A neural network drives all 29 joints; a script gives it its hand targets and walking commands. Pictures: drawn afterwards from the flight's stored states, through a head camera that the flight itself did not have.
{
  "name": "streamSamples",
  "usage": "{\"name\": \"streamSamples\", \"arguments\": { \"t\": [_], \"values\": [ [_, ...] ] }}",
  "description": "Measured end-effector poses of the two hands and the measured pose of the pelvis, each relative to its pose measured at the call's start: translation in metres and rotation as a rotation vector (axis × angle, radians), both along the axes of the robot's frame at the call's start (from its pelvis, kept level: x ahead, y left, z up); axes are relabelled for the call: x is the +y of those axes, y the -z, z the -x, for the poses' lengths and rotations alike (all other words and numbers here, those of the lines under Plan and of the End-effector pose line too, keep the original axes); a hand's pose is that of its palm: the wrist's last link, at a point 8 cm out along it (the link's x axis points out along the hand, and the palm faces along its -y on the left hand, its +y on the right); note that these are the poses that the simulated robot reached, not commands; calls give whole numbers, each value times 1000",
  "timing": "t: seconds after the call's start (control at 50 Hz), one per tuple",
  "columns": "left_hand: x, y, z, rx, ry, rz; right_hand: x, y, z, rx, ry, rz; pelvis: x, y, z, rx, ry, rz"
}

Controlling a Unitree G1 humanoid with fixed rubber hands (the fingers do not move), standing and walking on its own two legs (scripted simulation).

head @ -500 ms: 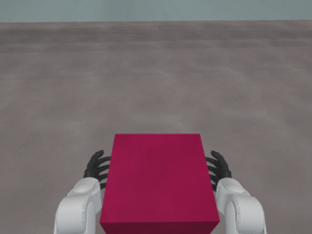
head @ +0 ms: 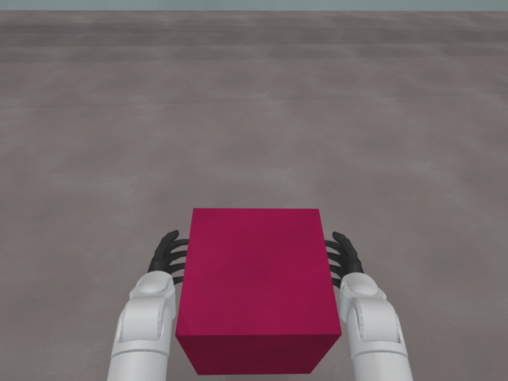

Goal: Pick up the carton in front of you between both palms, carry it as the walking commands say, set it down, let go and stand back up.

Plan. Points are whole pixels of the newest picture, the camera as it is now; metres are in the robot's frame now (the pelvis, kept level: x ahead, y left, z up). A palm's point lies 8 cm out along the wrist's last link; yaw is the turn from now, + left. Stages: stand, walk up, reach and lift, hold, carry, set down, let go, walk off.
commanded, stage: carry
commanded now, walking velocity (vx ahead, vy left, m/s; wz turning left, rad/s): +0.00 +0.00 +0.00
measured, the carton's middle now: (255, 296) +0.29 +0.00 -0.05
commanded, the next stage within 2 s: hold in 0.20 s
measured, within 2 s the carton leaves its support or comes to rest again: neither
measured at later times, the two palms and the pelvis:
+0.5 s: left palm (158, 294) +0.25 +0.15 +0.03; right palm (359, 289) +0.25 -0.15 +0.04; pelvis -0.02 -0.01 +0.01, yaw +1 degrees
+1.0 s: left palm (157, 280) +0.27 +0.15 +0.03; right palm (351, 290) +0.26 -0.15 +0.03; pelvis -0.04 +0.02 +0.00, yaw -4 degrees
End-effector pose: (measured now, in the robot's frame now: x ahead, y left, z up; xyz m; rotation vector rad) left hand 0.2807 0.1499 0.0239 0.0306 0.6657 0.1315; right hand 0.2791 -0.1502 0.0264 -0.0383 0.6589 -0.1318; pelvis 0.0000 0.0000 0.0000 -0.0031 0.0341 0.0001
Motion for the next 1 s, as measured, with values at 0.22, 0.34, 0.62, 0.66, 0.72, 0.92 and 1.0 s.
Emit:
{"name": "streamSamples", "arguments": {
  "t": [0.22, 0.34, 0.62, 0.66, 0.72, 0.92, 1.0],
  "values": [
    [0, -11, -1, -10, -5, 5, 0, -11, -2, -9, -4, -3, 0, 0, 0, -12, 0, -5],
    [-2, -8, 14, 4, -6, 11, -2, -13, 10, 6, -26, 24, -5, -7, 5, -94, -11, -15],
    [-3, -8, 42, -16, -12, 9, -4, -12, 36, -14, -28, 16, -8, -6, 33, -168, -2, -5],
    [-4, -8, 43, -17, -6, 12, -4, -12, 39, -15, -20, 16, -5, -5, 35, -173, 5, -3],
    [-4, -9, 41, -19, 10, 16, -4, -12, 43, -17, -1, 15, -1, -5, 38, -178, 21, -1],
    [0, -10, 20, -19, 39, 47, 1, -14, 36, -16, 48, 12, 16, -2, 37, -172, 54, 2],
    [4, -4, 6, -7, 20, 78, 5, -8, 23, -4, 55, -1, 22, 0, 35, -157, 63, 1]
  ]
}}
